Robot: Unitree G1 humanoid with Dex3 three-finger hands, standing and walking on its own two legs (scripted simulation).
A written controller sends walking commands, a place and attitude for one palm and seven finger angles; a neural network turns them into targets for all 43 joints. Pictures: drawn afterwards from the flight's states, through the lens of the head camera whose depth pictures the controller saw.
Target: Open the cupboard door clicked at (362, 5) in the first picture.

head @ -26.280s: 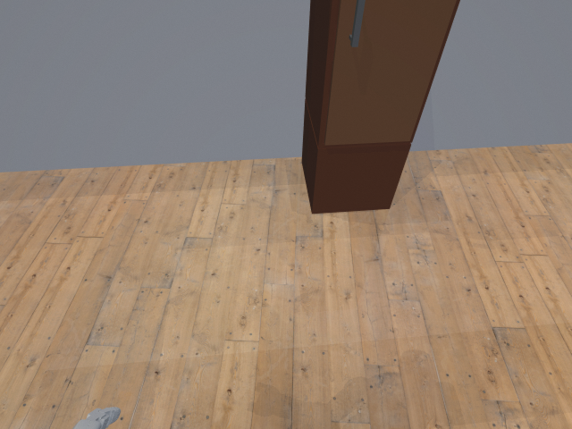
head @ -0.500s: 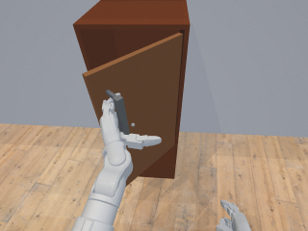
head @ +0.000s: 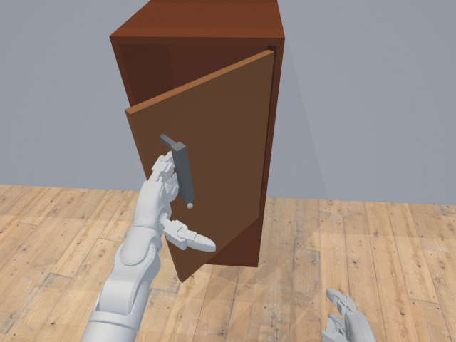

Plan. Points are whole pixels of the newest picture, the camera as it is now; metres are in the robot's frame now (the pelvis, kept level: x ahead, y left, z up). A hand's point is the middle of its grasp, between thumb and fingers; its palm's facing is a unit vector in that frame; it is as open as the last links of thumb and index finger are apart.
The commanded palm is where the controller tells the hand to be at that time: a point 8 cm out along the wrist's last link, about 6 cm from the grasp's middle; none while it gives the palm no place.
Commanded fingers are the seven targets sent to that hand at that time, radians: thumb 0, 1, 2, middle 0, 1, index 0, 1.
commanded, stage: slide the hand sideways off the handle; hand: left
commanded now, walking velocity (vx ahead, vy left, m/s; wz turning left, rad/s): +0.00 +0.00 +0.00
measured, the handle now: (177, 170) +0.38 +0.13 +0.12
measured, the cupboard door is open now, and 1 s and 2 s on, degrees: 48 48 48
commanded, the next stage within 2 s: draw the hand back to the body in 0.76 s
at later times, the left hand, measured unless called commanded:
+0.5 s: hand (156, 237) +0.24 +0.14 +0.12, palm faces +0.04 -1.00 -0.06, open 16.3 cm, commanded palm +0.21 +0.19 +0.12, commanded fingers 0.00 -0.50 0.30 -0.15 -0.30 -0.15 -0.30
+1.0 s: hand (128, 249) +0.22 +0.17 +0.12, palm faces +0.04 -1.00 -0.07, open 16.3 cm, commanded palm +0.18 +0.23 +0.13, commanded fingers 0.00 -0.50 0.30 -0.15 -0.30 -0.15 -0.30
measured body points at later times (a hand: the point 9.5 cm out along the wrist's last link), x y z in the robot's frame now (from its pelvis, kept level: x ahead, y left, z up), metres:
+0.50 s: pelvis +0.02 -0.02 +0.00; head +0.00 -0.04 +0.45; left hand +0.23 +0.19 +0.12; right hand +0.23 -0.23 -0.06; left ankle -0.02 +0.09 -0.73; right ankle +0.06 -0.10 -0.73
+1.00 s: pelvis +0.00 -0.02 -0.01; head -0.01 -0.04 +0.44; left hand +0.21 +0.22 +0.13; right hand +0.20 -0.23 -0.07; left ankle -0.02 +0.09 -0.73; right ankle +0.06 -0.10 -0.73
